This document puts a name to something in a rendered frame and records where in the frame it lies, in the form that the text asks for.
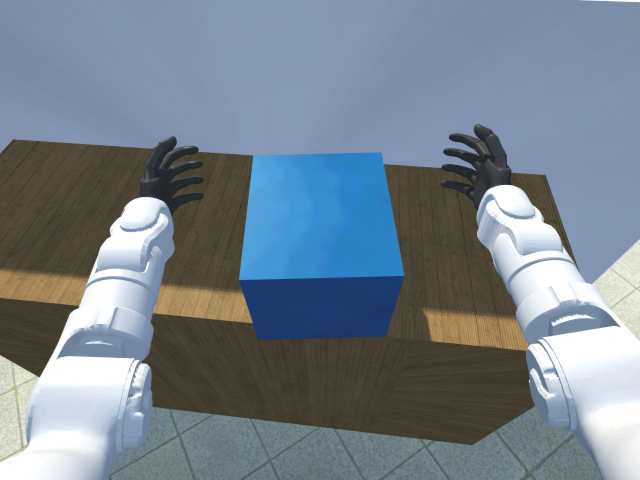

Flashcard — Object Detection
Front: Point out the right robot forearm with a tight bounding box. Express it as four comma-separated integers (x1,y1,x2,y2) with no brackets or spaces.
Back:
476,185,640,347

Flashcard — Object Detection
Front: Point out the right robot hand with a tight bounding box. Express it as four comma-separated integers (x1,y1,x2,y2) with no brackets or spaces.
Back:
440,124,512,211

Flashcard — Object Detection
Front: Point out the left robot hand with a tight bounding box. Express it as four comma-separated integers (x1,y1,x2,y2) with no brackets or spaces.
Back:
138,136,204,216

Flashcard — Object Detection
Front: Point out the robot left upper arm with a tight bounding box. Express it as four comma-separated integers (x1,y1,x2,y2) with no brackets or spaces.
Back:
0,356,153,480

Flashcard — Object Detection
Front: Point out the pedestal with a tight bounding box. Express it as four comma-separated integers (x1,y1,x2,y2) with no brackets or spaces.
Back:
0,139,580,445

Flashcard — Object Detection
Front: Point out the carton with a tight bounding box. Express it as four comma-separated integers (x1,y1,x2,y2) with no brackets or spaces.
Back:
239,152,405,340

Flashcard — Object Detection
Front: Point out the left robot forearm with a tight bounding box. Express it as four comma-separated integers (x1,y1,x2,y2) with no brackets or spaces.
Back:
25,197,175,445

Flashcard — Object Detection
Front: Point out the robot right upper arm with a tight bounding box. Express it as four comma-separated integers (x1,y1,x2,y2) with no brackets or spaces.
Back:
526,326,640,480

